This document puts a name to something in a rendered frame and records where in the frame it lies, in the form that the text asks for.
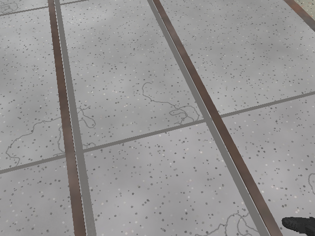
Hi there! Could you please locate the robot right hand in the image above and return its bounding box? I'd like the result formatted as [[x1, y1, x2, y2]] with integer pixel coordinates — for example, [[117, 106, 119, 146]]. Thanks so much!
[[282, 216, 315, 236]]

